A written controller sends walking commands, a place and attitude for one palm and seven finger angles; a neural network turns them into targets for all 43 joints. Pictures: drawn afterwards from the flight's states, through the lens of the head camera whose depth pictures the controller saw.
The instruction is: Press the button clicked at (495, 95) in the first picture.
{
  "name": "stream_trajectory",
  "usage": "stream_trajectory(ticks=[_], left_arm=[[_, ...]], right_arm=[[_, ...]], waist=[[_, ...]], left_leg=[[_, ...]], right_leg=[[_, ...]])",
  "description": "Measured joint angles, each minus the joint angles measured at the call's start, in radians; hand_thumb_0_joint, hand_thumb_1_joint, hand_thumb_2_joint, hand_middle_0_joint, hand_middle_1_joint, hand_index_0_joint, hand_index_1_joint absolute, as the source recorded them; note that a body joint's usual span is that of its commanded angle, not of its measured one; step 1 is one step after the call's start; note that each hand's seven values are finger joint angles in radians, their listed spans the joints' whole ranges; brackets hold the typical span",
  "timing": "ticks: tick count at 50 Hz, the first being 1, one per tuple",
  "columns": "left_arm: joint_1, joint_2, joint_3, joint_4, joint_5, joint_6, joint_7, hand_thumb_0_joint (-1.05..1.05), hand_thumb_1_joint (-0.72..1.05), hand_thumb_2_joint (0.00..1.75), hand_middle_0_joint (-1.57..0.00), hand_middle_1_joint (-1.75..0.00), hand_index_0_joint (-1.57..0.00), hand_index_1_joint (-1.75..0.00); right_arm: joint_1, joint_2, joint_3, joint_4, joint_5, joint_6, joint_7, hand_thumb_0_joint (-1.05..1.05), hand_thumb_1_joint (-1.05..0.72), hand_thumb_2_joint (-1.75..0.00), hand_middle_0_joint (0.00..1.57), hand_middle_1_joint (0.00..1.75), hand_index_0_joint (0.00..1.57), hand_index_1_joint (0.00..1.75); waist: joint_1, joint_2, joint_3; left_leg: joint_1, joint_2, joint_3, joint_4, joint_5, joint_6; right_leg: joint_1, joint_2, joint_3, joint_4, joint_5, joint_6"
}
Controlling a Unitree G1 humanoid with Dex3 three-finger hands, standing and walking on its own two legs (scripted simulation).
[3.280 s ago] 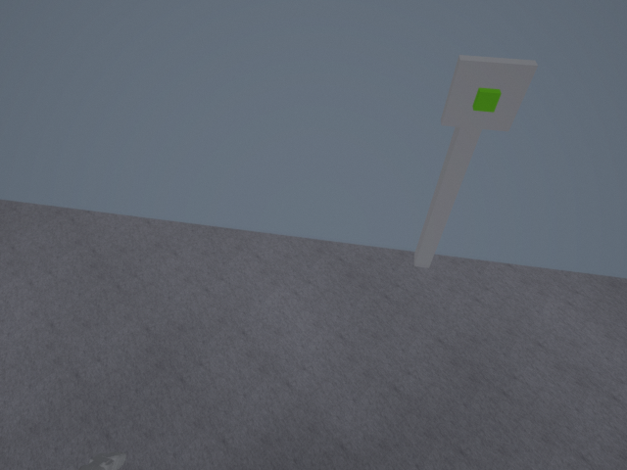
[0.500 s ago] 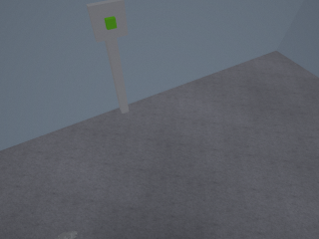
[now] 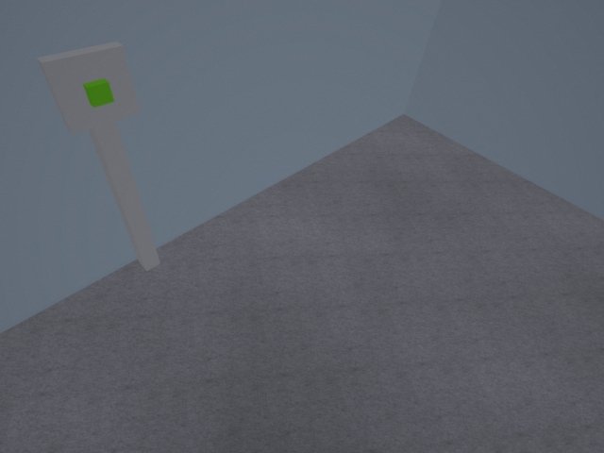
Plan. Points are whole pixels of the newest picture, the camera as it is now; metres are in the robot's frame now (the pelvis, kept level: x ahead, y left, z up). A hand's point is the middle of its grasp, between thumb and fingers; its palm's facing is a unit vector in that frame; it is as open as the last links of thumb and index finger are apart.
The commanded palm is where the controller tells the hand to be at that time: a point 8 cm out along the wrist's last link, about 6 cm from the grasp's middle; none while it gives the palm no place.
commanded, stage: walk to a spot facing it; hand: left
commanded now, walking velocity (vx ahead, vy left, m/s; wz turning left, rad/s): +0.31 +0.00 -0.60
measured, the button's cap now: (98, 92) +0.86 +0.56 +0.00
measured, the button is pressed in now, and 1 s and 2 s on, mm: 0 0 0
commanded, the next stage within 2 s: turn to face it in 1.26 s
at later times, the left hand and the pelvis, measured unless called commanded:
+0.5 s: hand (268, 327) +0.38 +0.08 -0.18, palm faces -0.35 -0.93 -0.13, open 7.4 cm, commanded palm none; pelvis +0.19 -0.04 -0.02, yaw -17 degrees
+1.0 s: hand (257, 283) +0.48 +0.11 -0.18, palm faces -0.35 -0.92 -0.19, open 7.4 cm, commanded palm none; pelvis +0.42 -0.07 -0.01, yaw -30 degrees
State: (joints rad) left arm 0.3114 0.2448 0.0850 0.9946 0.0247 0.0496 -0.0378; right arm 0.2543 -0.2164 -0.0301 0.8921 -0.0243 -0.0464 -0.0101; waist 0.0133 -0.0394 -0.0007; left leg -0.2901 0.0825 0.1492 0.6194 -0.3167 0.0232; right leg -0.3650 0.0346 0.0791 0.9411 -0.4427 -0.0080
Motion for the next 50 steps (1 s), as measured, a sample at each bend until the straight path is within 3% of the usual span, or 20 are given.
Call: stream_trajectory(ticks=[4,10,14,18,22,24,25,26,28,29,31,35,39,43,47,48,50], left_arm=[[-0.025,0.011,0.018,-0.006,0.007,-0.002,-0.016,0.01,0.91,0.89,-0.20,-0.30,-0.19,-0.30],[-0.059,-0.003,0.027,-0.022,0.009,-0.001,-0.012,0.01,0.91,0.89,-0.20,-0.30,-0.19,-0.30],[-0.099,-0.021,0.022,-0.013,0.011,0.009,-0.013,0.01,0.91,0.89,-0.20,-0.30,-0.19,-0.30],[-0.159,-0.048,0.008,-0.015,0.010,0.010,-0.018,0.01,0.91,0.89,-0.20,-0.30,-0.19,-0.30],[-0.231,-0.071,-0.007,-0.037,0.008,-0.014,-0.021,0.01,0.91,0.89,-0.20,-0.30,-0.19,-0.30],[-0.247,-0.072,-0.013,-0.052,0.009,-0.042,-0.020,0.01,0.91,0.89,-0.20,-0.30,-0.19,-0.30],[-0.246,-0.066,-0.016,-0.059,0.010,-0.061,-0.019,0.01,0.91,0.89,-0.20,-0.30,-0.19,-0.30],[-0.246,-0.064,-0.017,-0.064,0.005,-0.079,-0.013,0.01,0.91,0.89,-0.20,-0.30,-0.19,-0.30],[-0.235,-0.061,-0.018,-0.065,-0.011,-0.093,0.001,0.01,0.91,0.89,-0.20,-0.30,-0.19,-0.30],[-0.222,-0.058,-0.019,-0.060,-0.015,-0.093,0.006,0.01,0.91,0.89,-0.20,-0.30,-0.20,-0.30],[-0.188,-0.055,-0.020,-0.041,-0.017,-0.092,0.018,0.01,0.91,0.89,-0.20,-0.30,-0.20,-0.30],[-0.116,-0.051,-0.014,0.004,-0.008,-0.093,0.032,0.00,0.93,0.89,-0.21,-0.30,-0.20,-0.30],[-0.057,-0.047,-0.017,0.028,-0.004,-0.099,0.028,0.00,0.93,0.89,-0.20,-0.30,-0.20,-0.30],[-0.009,-0.047,-0.022,0.032,-0.004,-0.104,0.028,0.01,0.92,0.89,-0.20,-0.30,-0.20,-0.30],[0.042,-0.048,-0.020,0.034,-0.006,-0.096,0.029,0.01,0.91,0.89,-0.20,-0.30,-0.20,-0.30],[0.061,-0.049,-0.018,0.034,-0.008,-0.092,0.029,0.01,0.91,0.89,-0.20,-0.30,-0.20,-0.30],[0.066,-0.044,-0.010,0.049,-0.016,-0.077,0.026,0.01,0.91,0.89,-0.20,-0.30,-0.20,-0.30]], right_arm=[[0.060,0.042,0.014,0.046,0.005,-0.008,-0.013,0.00,-0.91,-0.90,0.20,0.30,0.20,0.30],[0.150,0.091,0.018,0.123,0.013,-0.019,-0.023,0.00,-0.91,-0.90,0.20,0.30,0.20,0.30],[0.205,0.115,0.019,0.165,0.010,-0.023,-0.026,0.00,-0.91,-0.90,0.20,0.30,0.20,0.30],[0.249,0.123,0.016,0.199,0.001,-0.019,-0.025,0.00,-0.91,-0.90,0.20,0.30,0.20,0.30],[0.280,0.118,0.009,0.222,-0.003,-0.010,-0.021,0.00,-0.91,-0.90,0.20,0.30,0.20,0.30],[0.294,0.116,0.005,0.234,0.002,0.000,-0.015,0.00,-0.91,-0.90,0.20,0.30,0.21,0.30],[0.306,0.118,0.004,0.235,0.009,0.007,-0.008,0.00,-0.91,-0.90,0.20,0.30,0.21,0.30],[0.298,0.114,0.002,0.236,0.016,0.016,-0.005,0.00,-0.91,-0.90,0.20,0.30,0.21,0.30],[0.243,0.099,-0.005,0.225,0.021,0.032,-0.006,0.00,-0.91,-0.90,0.20,0.30,0.21,0.30],[0.208,0.092,-0.009,0.211,0.019,0.035,-0.008,0.01,-0.91,-0.90,0.20,0.30,0.21,0.30],[0.133,0.074,-0.016,0.173,0.010,0.035,-0.010,0.01,-0.91,-0.90,0.20,0.30,0.20,0.30],[-0.002,0.046,-0.024,0.082,0.000,0.026,-0.007,0.00,-0.91,-0.90,0.20,0.30,0.20,0.30],[-0.097,0.032,-0.023,0.029,-0.003,0.021,0.008,0.00,-0.91,-0.90,0.20,0.30,0.20,0.30],[-0.155,0.027,-0.017,0.011,-0.001,0.020,0.022,0.00,-0.91,-0.90,0.20,0.30,0.20,0.30],[-0.183,0.030,-0.006,0.006,0.002,0.012,0.025,0.00,-0.91,-0.90,0.20,0.30,0.20,0.30],[-0.185,0.030,-0.001,0.001,0.001,0.004,0.022,0.00,-0.91,-0.90,0.20,0.30,0.20,0.30],[-0.196,0.042,0.009,-0.003,-0.005,-0.015,0.015,0.00,-0.91,-0.90,0.20,0.30,0.20,0.30]], waist=[[0.003,-0.001,0.000],[-0.002,0.004,0.010],[-0.025,0.005,0.029],[-0.054,0.016,0.061],[-0.079,0.037,0.099],[-0.072,0.039,0.107],[-0.066,0.026,0.101],[-0.055,0.024,0.101],[-0.051,0.027,0.109],[-0.052,0.027,0.109],[-0.051,0.030,0.097],[-0.047,0.049,0.054],[-0.020,0.063,0.026],[0.023,0.062,0.021],[0.064,0.047,0.026],[0.071,0.044,0.025],[0.072,0.021,0.045]], left_leg=[[0.113,0.006,0.057,-0.137,0.023,0.004],[0.232,0.000,0.145,-0.247,0.009,0.001],[0.296,-0.001,0.197,-0.265,-0.034,-0.013],[0.358,0.007,0.243,-0.270,-0.086,-0.035],[0.407,0.041,0.284,-0.226,-0.160,-0.076],[0.398,0.082,0.298,-0.095,-0.204,-0.092],[0.356,0.106,0.280,0.047,-0.182,-0.090],[0.278,0.119,0.211,0.246,-0.178,-0.090],[0.107,0.097,0.042,0.586,-0.167,-0.081],[0.032,0.088,-0.012,0.685,-0.133,-0.078],[-0.096,0.090,-0.069,0.740,-0.070,-0.075],[-0.271,0.113,-0.107,0.596,0.008,-0.086],[-0.332,0.111,-0.111,0.406,0.091,-0.098],[-0.291,0.078,-0.097,0.202,0.120,-0.094],[-0.171,0.022,-0.065,0.010,0.111,-0.079],[-0.121,0.012,-0.053,-0.054,0.130,-0.072],[-0.105,0.007,-0.018,-0.015,0.121,-0.023]], right_leg=[[-0.145,-0.041,-0.077,0.239,0.174,0.017],[-0.265,-0.088,-0.093,0.282,0.295,0.040],[-0.287,-0.110,-0.126,0.203,0.298,0.040],[-0.266,-0.116,-0.185,0.029,0.275,0.023],[-0.205,-0.071,-0.238,-0.171,0.212,-0.030],[-0.134,-0.033,-0.268,-0.268,0.212,-0.065],[-0.095,-0.029,-0.272,-0.311,0.251,-0.098],[-0.101,-0.023,-0.268,-0.274,0.251,-0.118],[-0.082,-0.005,-0.255,-0.229,0.190,-0.124],[-0.056,0.004,-0.247,-0.242,0.172,-0.119],[-0.001,0.023,-0.225,-0.301,0.175,-0.101],[0.084,0.042,-0.176,-0.414,0.194,-0.099],[0.153,0.043,-0.135,-0.479,0.183,-0.083],[0.214,0.034,-0.104,-0.498,0.143,-0.060],[0.260,0.018,-0.066,-0.462,0.068,-0.029],[0.254,0.017,-0.050,-0.417,0.036,-0.022],[0.166,0.005,-0.036,-0.177,-0.033,-0.019]])
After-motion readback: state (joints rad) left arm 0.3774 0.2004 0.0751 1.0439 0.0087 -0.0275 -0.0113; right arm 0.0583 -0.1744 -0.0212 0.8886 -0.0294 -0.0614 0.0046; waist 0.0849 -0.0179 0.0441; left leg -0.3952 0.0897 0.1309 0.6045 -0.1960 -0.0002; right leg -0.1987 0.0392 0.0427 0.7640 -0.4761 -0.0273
